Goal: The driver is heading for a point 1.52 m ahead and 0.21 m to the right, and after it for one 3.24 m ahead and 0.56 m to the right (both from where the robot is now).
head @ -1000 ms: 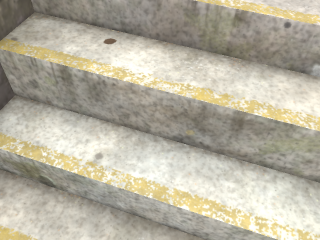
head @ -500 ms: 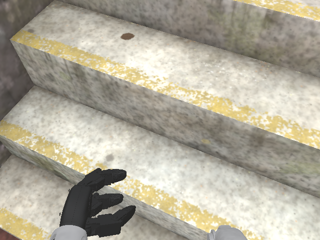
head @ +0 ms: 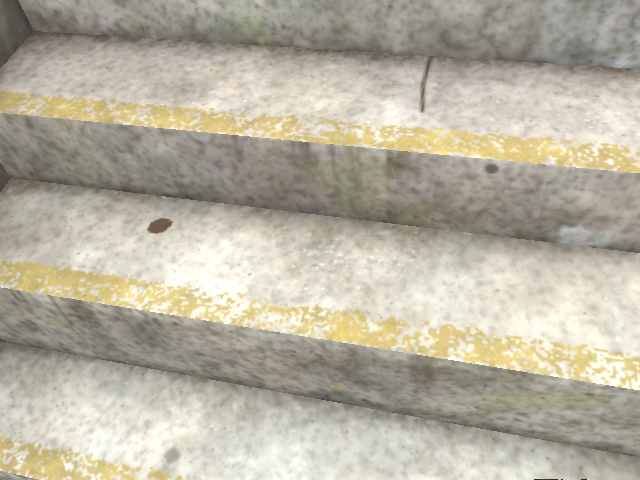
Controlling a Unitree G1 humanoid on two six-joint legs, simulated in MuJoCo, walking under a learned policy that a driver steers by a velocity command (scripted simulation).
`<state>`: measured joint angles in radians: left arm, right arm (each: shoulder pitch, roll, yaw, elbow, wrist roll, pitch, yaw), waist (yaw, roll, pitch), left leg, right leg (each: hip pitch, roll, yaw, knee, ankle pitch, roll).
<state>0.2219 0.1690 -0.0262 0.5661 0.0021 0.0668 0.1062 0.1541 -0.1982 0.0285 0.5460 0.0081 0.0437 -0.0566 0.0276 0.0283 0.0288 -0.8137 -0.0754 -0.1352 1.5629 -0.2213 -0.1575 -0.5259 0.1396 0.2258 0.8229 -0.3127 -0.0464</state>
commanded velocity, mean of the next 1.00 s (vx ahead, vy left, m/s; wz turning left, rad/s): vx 0.07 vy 0.00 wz -0.51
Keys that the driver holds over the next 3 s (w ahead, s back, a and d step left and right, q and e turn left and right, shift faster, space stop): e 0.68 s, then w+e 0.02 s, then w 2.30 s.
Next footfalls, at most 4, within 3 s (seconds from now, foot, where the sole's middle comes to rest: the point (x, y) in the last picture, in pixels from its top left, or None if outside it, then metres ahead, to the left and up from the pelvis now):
0.36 left None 0.06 0.35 -0.77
0.76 right None -0.19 0.22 -0.94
1.06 left None -0.11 0.45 -0.94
1.54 right None -0.08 0.20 -0.94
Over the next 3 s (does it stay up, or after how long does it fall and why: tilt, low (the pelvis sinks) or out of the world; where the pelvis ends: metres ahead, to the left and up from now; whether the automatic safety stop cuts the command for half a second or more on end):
stays up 0.41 0.04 0.21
